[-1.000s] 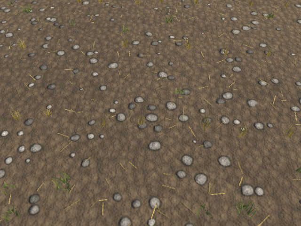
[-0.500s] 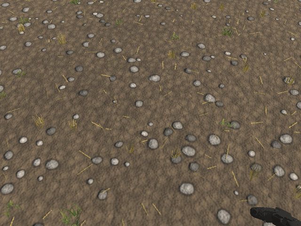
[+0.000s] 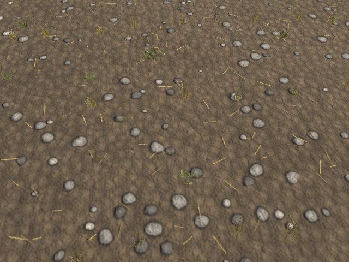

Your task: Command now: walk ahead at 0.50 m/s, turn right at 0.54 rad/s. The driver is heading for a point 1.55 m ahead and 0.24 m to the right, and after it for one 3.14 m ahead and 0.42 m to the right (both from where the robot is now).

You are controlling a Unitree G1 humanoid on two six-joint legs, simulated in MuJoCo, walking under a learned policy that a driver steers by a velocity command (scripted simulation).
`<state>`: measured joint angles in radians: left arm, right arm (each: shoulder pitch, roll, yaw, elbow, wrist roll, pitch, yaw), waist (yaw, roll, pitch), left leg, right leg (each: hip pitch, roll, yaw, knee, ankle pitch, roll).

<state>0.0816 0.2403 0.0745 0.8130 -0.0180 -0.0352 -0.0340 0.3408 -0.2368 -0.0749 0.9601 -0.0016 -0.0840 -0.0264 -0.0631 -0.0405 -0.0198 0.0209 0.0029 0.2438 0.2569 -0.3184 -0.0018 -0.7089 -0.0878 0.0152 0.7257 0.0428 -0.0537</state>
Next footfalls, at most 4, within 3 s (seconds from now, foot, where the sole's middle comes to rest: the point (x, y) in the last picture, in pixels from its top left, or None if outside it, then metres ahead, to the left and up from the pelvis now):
0.12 right None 0.23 -0.13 -0.77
0.60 left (168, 250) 0.54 0.01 -0.77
1.16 right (238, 195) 0.76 -0.30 -0.77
1.68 left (194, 136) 1.10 -0.14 -0.77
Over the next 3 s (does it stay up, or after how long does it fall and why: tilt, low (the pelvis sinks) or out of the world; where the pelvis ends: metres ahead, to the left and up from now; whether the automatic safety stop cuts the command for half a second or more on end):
stays up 1.50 -0.32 0.00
